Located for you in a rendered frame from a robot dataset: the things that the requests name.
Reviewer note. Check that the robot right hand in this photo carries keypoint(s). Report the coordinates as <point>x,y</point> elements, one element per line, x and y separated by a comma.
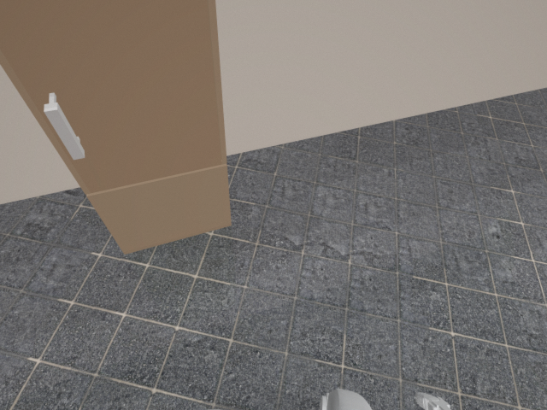
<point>429,402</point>

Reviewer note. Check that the cupboard door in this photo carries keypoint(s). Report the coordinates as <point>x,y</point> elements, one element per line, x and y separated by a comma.
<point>134,79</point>

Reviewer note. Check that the robot right thigh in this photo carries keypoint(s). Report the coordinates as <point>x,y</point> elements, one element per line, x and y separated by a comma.
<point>342,399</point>

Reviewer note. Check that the handle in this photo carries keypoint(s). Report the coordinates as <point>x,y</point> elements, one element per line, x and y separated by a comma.
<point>63,129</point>

